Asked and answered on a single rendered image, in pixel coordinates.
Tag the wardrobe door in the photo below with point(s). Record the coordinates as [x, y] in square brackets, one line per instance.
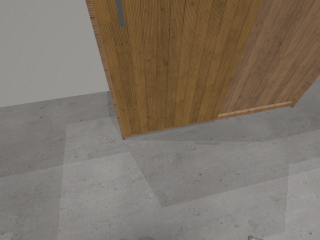
[174, 61]
[281, 53]

